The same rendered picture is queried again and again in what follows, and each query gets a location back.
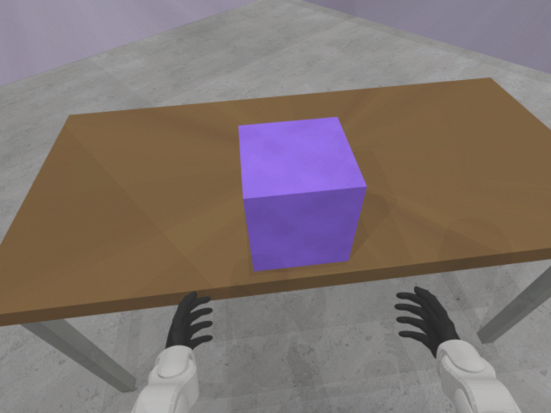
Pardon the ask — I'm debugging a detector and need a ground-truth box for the table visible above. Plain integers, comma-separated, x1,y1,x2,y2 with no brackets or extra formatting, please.
0,77,551,393

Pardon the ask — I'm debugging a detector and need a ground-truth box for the right robot hand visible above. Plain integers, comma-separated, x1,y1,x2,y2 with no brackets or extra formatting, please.
394,287,461,358

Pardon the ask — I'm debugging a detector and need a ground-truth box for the left robot forearm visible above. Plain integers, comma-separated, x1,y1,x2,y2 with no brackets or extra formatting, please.
131,345,199,413

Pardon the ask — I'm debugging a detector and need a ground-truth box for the carton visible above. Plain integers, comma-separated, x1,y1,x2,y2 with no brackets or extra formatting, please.
238,117,367,271

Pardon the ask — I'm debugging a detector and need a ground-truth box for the right robot forearm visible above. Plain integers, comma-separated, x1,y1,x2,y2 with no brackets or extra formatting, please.
436,340,522,413

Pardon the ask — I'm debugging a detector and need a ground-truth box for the left robot hand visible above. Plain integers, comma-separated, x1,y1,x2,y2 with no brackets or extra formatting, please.
165,292,213,350

